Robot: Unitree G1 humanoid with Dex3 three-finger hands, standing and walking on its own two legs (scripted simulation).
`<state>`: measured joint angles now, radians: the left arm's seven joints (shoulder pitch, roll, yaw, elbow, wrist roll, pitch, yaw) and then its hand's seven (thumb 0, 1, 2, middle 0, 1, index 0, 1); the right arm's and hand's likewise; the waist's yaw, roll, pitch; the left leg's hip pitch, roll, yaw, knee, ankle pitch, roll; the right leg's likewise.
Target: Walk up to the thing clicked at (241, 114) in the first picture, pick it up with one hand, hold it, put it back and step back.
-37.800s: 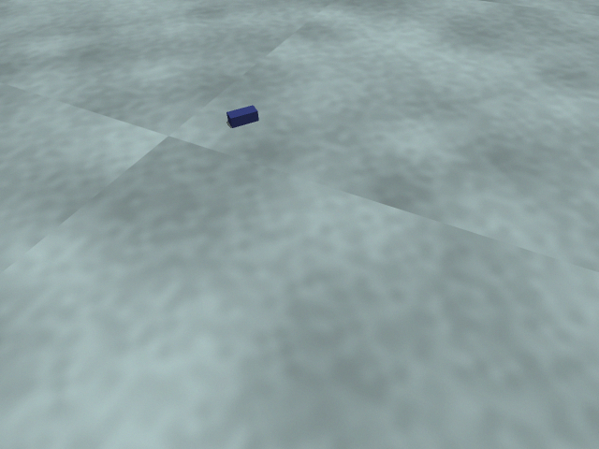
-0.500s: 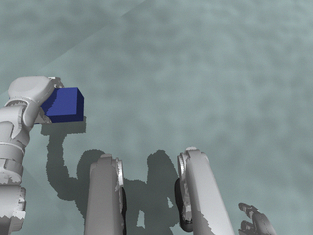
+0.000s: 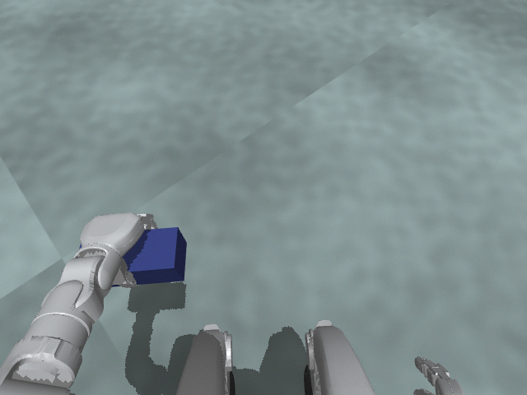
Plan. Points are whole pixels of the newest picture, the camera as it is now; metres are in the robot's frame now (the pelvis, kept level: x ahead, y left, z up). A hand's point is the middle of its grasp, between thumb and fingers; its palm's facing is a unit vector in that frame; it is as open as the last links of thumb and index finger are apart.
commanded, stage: lift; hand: left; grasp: from above
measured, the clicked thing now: (134, 258) +0.37 +0.24 -0.10
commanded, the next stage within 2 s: hold in 0.56 s
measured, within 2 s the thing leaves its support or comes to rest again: neither
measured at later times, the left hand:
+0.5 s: hand (115, 228) +0.36 +0.22 +0.03, palm faces -0.45 -0.07 -0.89, open 10.3 cm
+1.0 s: hand (107, 207) +0.37 +0.22 +0.07, palm faces -0.46 -0.04 -0.89, open 10.3 cm
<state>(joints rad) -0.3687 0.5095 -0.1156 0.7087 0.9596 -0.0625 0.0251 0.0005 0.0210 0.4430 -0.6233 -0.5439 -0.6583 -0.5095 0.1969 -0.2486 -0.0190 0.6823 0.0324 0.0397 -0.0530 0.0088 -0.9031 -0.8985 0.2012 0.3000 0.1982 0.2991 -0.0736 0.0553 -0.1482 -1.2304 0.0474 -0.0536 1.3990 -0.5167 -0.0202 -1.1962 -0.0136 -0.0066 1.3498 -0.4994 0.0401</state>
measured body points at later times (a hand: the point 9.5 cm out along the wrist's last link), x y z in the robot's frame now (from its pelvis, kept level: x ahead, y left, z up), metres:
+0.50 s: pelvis +0.04 +0.00 +0.09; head +0.09 -0.01 +0.54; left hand +0.38 +0.23 +0.08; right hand +0.13 -0.27 -0.03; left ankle +0.08 +0.13 -0.59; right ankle +0.08 -0.15 -0.59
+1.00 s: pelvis +0.06 +0.00 +0.12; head +0.09 -0.02 +0.57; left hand +0.39 +0.22 +0.12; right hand +0.18 -0.26 +0.00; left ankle +0.08 +0.13 -0.59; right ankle +0.08 -0.15 -0.59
